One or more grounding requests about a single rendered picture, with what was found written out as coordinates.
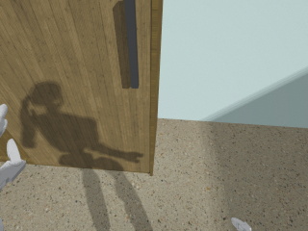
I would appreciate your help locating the robot left hand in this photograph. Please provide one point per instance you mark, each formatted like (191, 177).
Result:
(11, 169)

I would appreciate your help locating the handle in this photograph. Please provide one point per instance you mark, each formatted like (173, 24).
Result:
(132, 41)

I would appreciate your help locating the wardrobe door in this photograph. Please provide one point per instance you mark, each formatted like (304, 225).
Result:
(65, 78)
(3, 145)

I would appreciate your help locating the robot right hand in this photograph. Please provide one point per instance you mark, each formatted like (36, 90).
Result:
(240, 225)

